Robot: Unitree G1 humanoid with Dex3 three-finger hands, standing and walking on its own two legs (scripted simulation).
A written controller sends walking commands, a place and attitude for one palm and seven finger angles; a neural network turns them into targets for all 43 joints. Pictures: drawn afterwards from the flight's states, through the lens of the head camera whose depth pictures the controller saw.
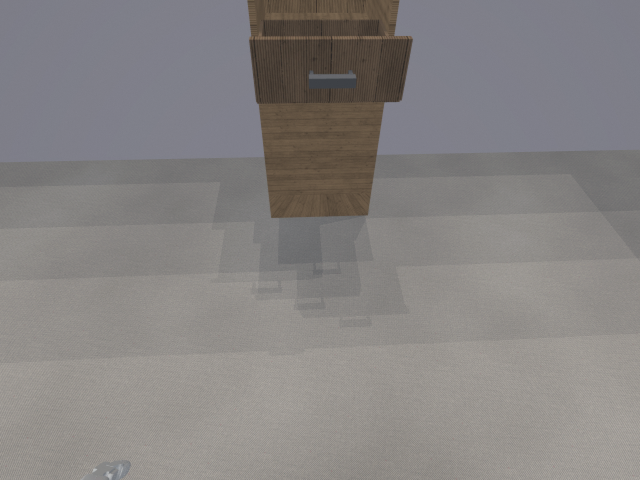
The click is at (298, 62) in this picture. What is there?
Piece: drawer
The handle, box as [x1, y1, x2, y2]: [309, 70, 355, 88]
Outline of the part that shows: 309,70 309,88 355,87 355,75 352,73 351,70 348,70 347,74 314,74 312,70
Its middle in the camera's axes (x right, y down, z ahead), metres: +0.03 -0.40 +0.97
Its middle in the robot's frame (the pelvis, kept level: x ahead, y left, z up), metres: +1.00 +0.03 +0.04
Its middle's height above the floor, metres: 0.81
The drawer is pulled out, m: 0.30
